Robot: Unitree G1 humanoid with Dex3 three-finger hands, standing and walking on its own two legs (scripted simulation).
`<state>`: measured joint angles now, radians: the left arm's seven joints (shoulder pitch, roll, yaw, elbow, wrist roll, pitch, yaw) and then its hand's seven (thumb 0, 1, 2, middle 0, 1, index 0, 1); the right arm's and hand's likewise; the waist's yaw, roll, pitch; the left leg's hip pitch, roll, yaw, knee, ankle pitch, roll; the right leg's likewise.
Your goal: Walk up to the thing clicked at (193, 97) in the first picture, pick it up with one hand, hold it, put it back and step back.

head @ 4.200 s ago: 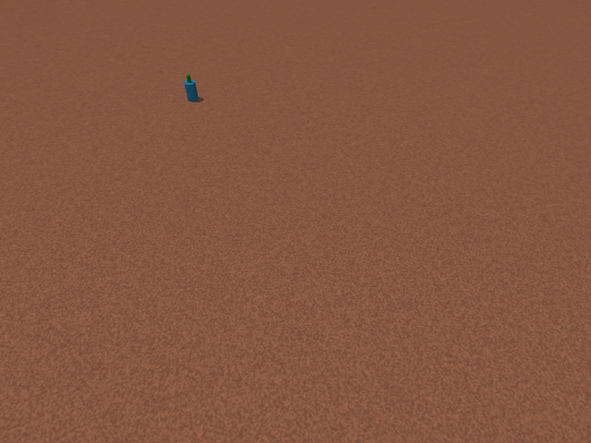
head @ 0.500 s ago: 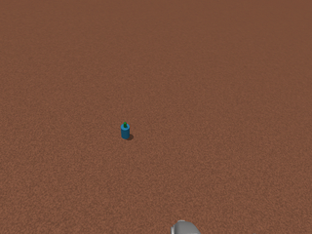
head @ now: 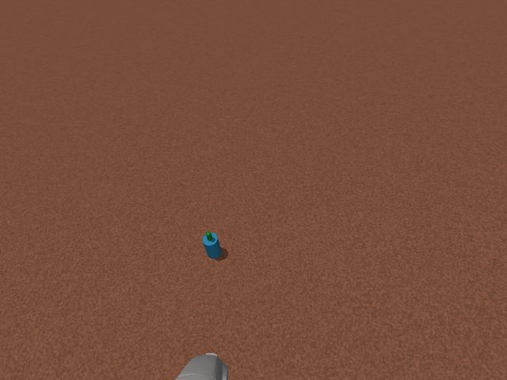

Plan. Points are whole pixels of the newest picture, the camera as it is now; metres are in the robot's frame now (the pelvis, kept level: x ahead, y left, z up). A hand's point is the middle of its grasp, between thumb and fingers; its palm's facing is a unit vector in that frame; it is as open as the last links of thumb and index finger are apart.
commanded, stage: walk up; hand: left
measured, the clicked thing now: (211, 242) +0.74 +0.25 -0.69
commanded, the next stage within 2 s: none
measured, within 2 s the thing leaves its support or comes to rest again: neither
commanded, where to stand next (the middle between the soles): +0.42 +0.04 m, yaw +0 degrees
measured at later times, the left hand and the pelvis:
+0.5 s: hand (89, 362) +0.18 +0.33 -0.16, palm faces -0.01 -0.94 -0.33, open 7.3 cm; pelvis +0.14 +0.05 +0.00, yaw +1 degrees
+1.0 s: hand (132, 270) +0.34 +0.27 -0.11, palm faces +0.00 -0.90 -0.44, open 7.3 cm; pelvis +0.27 +0.00 +0.00, yaw +0 degrees
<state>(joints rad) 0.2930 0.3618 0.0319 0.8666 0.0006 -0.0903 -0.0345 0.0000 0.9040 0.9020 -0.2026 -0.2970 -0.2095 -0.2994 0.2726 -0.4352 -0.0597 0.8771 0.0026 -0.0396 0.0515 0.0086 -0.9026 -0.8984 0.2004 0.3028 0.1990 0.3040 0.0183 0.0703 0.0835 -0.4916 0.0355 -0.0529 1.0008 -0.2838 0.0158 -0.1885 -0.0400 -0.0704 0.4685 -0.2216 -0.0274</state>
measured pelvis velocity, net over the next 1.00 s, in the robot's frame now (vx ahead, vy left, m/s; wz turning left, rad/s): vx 0.27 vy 0.00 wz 0.00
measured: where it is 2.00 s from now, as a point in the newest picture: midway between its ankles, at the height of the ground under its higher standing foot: (257, 339)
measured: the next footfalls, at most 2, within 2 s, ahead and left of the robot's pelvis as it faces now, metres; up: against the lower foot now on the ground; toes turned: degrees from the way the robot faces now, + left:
left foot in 0.22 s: +0.22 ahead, +0.15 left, +0.00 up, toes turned +7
right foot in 0.74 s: +0.35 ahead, -0.10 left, +0.00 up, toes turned -4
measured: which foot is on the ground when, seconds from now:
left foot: up 0.00-0.20, down 0.22-0.78, up 0.80-1.00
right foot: down 0.00-0.26, up 0.28-0.72, down 0.74-1.00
